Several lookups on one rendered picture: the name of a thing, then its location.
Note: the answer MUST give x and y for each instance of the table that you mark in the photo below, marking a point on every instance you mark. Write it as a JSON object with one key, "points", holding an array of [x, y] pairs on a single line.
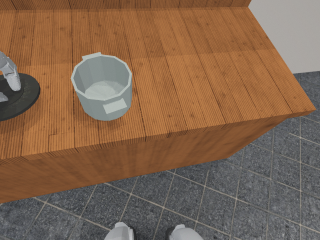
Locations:
{"points": [[206, 82]]}

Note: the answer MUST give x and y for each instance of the robot left hand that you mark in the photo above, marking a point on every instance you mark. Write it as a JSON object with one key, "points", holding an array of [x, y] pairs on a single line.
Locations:
{"points": [[8, 66]]}

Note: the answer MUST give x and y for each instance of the left robot thigh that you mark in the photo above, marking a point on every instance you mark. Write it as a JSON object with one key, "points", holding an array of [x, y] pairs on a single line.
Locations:
{"points": [[120, 233]]}

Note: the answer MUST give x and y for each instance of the robot right shin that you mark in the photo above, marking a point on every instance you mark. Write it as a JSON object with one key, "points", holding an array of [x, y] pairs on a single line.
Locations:
{"points": [[179, 227]]}

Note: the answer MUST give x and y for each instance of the lid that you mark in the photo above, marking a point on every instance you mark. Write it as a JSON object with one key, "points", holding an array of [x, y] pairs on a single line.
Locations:
{"points": [[22, 99]]}

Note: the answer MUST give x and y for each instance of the knob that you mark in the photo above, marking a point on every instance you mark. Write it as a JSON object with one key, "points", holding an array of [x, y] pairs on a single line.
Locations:
{"points": [[5, 88]]}

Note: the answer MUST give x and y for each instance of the pot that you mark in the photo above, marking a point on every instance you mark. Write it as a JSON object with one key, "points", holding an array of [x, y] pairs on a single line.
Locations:
{"points": [[103, 84]]}

